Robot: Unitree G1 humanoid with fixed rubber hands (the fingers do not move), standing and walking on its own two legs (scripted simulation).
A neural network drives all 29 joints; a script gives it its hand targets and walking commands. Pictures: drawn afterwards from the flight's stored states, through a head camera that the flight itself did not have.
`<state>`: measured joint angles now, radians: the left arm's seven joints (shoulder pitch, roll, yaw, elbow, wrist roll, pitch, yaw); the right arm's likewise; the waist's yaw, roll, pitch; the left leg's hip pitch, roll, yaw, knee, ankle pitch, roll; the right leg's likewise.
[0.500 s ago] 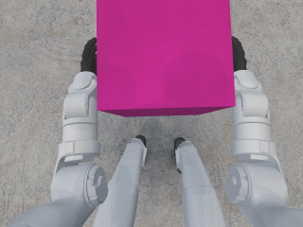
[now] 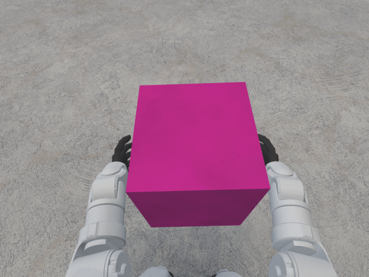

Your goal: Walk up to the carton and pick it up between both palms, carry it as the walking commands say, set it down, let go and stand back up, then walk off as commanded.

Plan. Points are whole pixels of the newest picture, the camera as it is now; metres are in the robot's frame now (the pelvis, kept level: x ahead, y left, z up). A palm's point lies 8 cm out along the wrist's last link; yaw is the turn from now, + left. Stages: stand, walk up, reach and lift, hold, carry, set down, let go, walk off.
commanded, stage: reach and lift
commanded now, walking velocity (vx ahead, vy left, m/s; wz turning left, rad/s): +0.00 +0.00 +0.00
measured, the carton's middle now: (194, 161) +0.38 +0.02 -0.03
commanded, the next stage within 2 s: hold in 1.56 s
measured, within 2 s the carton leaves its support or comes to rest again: neither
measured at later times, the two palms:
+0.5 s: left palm (108, 171) +0.30 +0.20 +0.05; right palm (269, 170) +0.32 -0.14 +0.04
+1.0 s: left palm (118, 165) +0.31 +0.18 +0.05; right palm (281, 177) +0.31 -0.16 +0.04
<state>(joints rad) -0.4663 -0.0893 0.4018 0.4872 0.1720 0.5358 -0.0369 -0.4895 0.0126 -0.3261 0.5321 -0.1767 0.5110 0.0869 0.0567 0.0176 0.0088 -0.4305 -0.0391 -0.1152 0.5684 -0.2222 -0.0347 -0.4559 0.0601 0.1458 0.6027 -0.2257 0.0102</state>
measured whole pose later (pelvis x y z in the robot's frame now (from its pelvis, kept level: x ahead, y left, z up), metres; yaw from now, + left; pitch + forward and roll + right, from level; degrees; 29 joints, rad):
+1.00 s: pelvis +0.02 +0.01 +0.02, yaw +0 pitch -5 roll +0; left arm -0.28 -0.10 0.27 0.25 0.15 0.73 -0.03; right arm -0.26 0.04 -0.25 0.24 -0.15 0.72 0.07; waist 0.00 0.02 0.06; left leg -0.12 -0.04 -0.11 0.41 -0.20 -0.01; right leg -0.14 0.04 0.15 0.42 -0.19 0.02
